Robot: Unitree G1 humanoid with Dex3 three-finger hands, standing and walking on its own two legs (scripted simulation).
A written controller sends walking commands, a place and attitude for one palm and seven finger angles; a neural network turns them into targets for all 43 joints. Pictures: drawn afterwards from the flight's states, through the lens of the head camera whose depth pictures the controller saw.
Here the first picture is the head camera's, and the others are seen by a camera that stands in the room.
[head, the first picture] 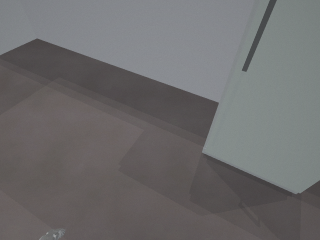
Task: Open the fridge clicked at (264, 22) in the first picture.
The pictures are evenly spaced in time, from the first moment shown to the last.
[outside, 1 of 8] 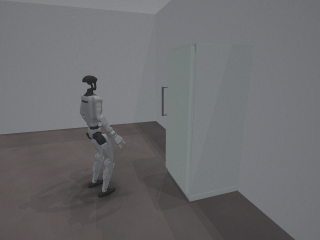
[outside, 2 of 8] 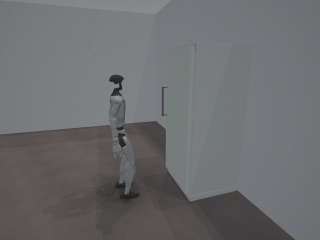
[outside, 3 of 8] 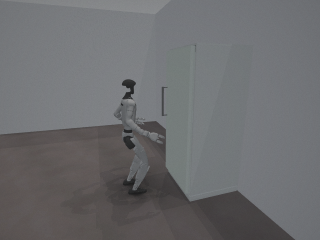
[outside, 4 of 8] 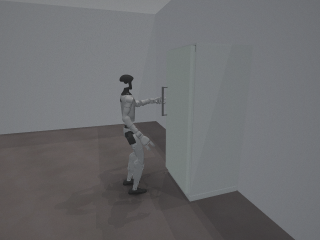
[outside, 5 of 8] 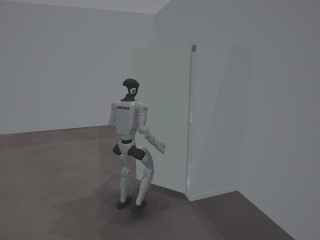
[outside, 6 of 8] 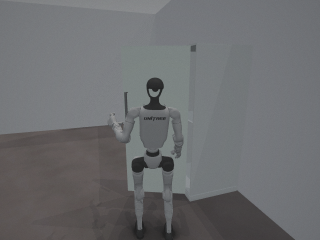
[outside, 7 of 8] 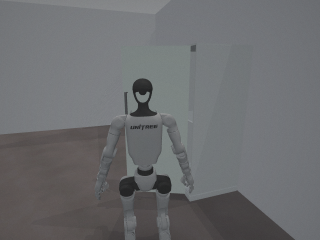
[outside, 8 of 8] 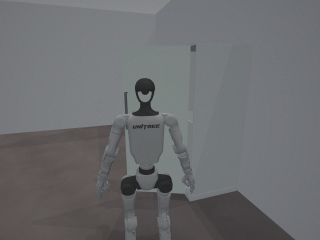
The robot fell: no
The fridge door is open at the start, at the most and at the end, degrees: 0 74 67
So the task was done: yes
